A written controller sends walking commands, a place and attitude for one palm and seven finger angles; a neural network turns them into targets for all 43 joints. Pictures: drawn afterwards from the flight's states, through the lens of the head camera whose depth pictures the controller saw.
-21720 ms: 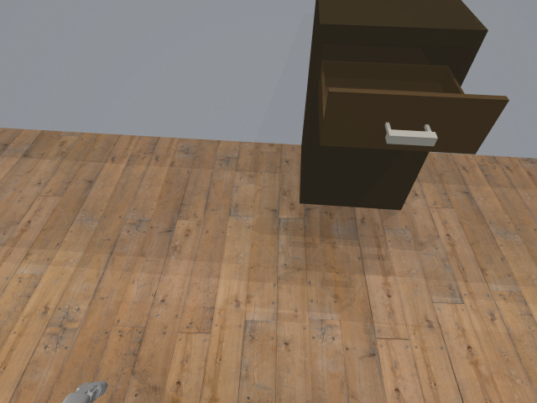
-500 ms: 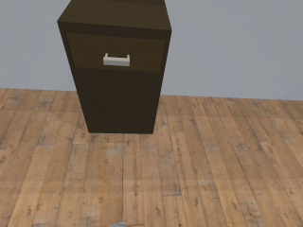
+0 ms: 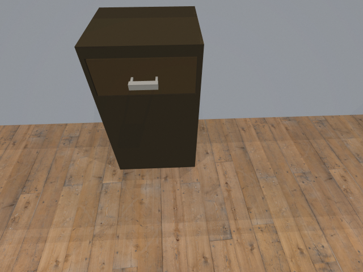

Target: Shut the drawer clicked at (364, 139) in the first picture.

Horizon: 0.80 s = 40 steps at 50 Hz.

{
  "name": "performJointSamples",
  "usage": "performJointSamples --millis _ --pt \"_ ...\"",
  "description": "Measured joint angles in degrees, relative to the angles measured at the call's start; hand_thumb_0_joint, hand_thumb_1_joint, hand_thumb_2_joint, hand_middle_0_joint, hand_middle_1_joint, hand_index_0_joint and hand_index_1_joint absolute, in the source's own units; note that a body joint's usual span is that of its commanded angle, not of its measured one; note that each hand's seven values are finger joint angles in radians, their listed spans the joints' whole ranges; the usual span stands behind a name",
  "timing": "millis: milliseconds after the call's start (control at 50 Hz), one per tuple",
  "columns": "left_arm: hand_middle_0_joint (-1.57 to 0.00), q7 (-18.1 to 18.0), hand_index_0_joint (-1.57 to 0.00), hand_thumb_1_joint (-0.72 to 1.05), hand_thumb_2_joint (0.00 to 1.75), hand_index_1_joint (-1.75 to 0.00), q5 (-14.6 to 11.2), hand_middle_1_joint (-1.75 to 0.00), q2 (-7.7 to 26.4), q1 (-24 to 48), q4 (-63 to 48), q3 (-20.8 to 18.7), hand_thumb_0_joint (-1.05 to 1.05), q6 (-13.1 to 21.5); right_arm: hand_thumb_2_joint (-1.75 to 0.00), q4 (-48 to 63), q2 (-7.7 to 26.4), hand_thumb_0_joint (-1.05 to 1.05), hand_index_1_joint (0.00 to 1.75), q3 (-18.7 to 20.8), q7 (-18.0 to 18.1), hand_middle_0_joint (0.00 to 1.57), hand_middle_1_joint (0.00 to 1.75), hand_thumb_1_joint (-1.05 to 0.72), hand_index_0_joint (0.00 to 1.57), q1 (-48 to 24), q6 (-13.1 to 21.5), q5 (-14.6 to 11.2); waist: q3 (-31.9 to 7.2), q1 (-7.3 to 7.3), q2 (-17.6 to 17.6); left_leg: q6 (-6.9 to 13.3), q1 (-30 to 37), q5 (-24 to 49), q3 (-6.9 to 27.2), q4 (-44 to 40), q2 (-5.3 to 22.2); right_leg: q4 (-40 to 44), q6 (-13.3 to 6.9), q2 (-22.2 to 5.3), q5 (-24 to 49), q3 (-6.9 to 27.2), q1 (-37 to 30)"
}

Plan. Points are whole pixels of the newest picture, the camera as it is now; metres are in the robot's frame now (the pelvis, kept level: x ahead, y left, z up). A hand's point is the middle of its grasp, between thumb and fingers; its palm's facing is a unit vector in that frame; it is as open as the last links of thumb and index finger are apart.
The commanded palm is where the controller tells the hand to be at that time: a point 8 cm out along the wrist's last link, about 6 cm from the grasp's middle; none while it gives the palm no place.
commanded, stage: let the arm hang, fingers relaxed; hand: left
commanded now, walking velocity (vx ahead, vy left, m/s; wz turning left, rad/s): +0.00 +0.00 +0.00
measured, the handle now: (143, 82) +0.85 +0.21 -0.06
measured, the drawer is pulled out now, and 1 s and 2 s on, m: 0.00 0.00 0.00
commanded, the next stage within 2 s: look to check the result in 0.28 s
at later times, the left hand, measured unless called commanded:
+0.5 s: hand out of the picture -0.02 +0.13 -0.18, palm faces +0.04 -0.98 -0.17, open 7.4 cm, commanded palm none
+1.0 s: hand out of the picture -0.01 +0.16 -0.18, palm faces +0.03 -0.98 -0.18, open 7.4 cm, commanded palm none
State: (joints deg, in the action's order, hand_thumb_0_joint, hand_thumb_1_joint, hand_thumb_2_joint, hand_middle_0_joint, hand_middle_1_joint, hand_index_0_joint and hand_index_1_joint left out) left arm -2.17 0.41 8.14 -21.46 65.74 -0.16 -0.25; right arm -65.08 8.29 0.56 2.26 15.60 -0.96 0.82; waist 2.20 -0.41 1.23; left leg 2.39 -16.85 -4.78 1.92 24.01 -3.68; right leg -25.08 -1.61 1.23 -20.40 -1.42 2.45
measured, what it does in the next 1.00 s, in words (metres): stands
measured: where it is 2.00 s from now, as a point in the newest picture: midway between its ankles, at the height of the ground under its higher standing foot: outside the picture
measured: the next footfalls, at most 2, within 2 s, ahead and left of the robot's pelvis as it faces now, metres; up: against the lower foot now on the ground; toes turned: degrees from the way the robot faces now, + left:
none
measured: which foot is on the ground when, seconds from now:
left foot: down 0.00-1.00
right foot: down 0.00-1.00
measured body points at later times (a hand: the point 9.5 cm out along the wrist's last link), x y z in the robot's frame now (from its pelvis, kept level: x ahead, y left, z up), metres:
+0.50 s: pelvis +0.01 -0.02 +0.00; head +0.02 -0.02 +0.45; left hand -0.02 +0.19 -0.16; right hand -0.02 -0.23 -0.16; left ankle +0.09 +0.09 -0.74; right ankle -0.07 -0.10 -0.74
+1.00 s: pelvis +0.01 -0.01 +0.00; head +0.03 -0.01 +0.45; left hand -0.01 +0.21 -0.16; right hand +0.01 -0.24 -0.16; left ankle +0.09 +0.09 -0.74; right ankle -0.07 -0.10 -0.74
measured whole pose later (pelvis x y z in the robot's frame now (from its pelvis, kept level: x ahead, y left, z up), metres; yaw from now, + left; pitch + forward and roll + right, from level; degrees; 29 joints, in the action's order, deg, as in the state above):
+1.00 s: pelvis +0.01 -0.01 +0.00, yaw -1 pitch -3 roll +0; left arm -2.3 0.2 8.1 -18.4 65.1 -0.6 0.2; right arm -65.2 8.5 0.6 2.8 14.1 -0.2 0.8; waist 4.0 -0.6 -0.3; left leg 1.5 -16.1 -7.3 1.7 26.1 -2.3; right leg -23.2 -2.5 2.5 -20.5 -0.8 0.2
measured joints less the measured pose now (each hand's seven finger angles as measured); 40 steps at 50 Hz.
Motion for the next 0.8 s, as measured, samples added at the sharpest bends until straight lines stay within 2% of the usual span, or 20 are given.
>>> performJointSamples --millis 320,800 --pt "-0.2 -0.16 -0.2 0.91 0.9 -0.3 -0.2 -0.3 -1.91 2.18 -0.94 -0.19 0.0 0.51 -0.89 -0.65 -1.18 0.01 0.3 0.01 0.38 0.2 0.3 -0.91 0.2 2.21 0.48 0.07 0.51 -0.79 -1.41 -1.36 -0.48 -1.87 0.63 2.41 1.39 0.15 -1.33 1.59 -0.48 -0.28 -0.68" --pt "-0.2 -0.53 -0.2 0.91 0.9 -0.3 -0.26 -0.3 -1.08 1.92 -0.63 -0.57 0.0 0.4 -0.89 -0.05 -0.88 0.01 0.3 0.04 0.81 0.2 0.3 -0.91 0.2 -0.39 0.77 -0.16 1.8 -0.13 -1.53 -1.4 0.3 -3.47 0.22 3.7 1.9 1.29 -1.31 2.01 -0.53 0.29 -2.41"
